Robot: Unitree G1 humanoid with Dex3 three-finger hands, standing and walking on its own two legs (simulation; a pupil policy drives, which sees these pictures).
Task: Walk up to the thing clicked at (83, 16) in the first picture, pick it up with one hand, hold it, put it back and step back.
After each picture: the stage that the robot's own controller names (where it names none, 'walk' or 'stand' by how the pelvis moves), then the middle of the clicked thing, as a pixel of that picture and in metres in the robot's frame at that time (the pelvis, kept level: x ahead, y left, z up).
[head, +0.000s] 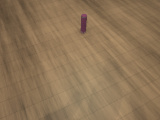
stand; (83, 24) +1.66 -0.03 -0.66
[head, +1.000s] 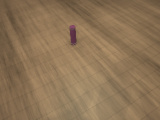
walk; (73, 35) +1.52 +0.22 -0.64
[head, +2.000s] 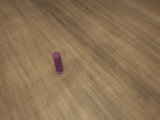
walk; (58, 63) +0.96 +0.28 -0.65
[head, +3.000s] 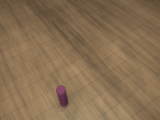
walk; (62, 97) +0.59 +0.19 -0.64
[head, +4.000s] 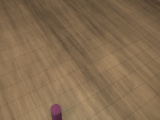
stand; (56, 115) +0.43 +0.15 -0.63
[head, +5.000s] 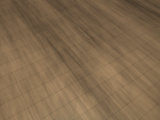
stand; out of the picture +0.38 +0.16 -0.65
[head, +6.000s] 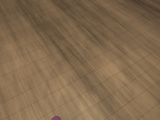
stand; out of the picture +0.39 +0.16 -0.66
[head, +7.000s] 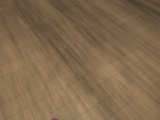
stand; out of the picture +0.39 +0.17 -0.66
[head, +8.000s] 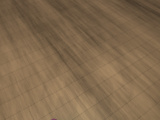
stand; out of the picture +0.38 +0.17 -0.66
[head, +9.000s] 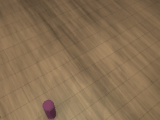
go down; (50, 110) +0.40 +0.17 -0.62
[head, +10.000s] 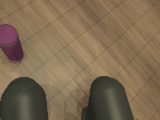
go down; (11, 47) +0.45 +0.24 -0.23
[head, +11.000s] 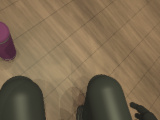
close in; (3, 44) +0.45 +0.25 -0.23
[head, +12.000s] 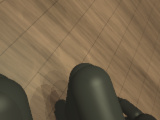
close; out of the picture +0.43 +0.29 -0.16
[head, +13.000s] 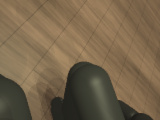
lift; out of the picture +0.42 +0.30 -0.16
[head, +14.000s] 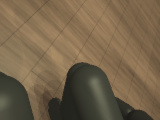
lift; out of the picture +0.39 +0.28 -0.16
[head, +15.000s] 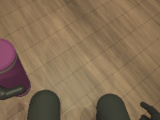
lift; (11, 75) +0.32 +0.22 +0.01
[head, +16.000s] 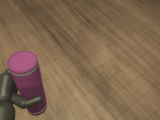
hold; (31, 88) +0.31 +0.16 +0.04
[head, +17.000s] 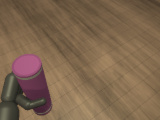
hold; (36, 89) +0.30 +0.15 +0.05
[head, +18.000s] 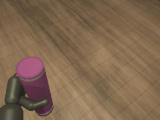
crouch; (38, 91) +0.31 +0.14 +0.01
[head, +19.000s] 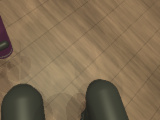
lower; out of the picture +0.46 +0.23 -0.04
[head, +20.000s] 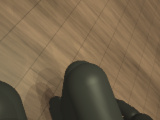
lower; out of the picture +0.42 +0.31 -0.16
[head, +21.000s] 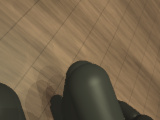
lower; out of the picture +0.43 +0.31 -0.16
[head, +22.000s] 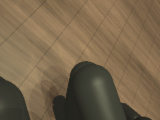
lower; out of the picture +0.41 +0.31 -0.16
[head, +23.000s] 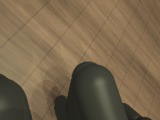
lower; out of the picture +0.40 +0.30 -0.16
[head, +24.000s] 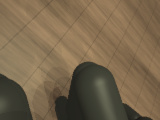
open; out of the picture +0.41 +0.28 -0.16
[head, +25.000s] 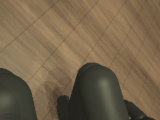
stand; out of the picture +0.40 +0.27 -0.17
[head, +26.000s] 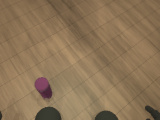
walk; (44, 89) +0.40 +0.19 -0.46
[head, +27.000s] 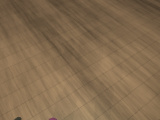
stand; out of the picture +0.37 +0.17 -0.60
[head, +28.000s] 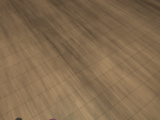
stand; out of the picture +0.37 +0.17 -0.60
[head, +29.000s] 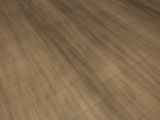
stand; out of the picture +0.39 +0.15 -0.65
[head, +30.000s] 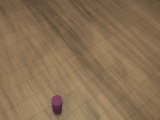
walk; (57, 106) +0.44 +0.11 -0.64
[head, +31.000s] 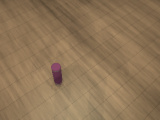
walk; (57, 74) +0.66 +0.19 -0.63
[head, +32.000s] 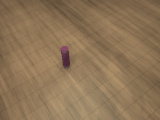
stand; (65, 57) +0.97 +0.20 -0.64
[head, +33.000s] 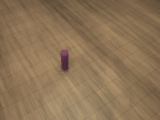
stand; (64, 61) +0.98 +0.17 -0.65
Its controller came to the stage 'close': yes
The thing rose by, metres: 0.68
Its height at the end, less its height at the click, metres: +0.00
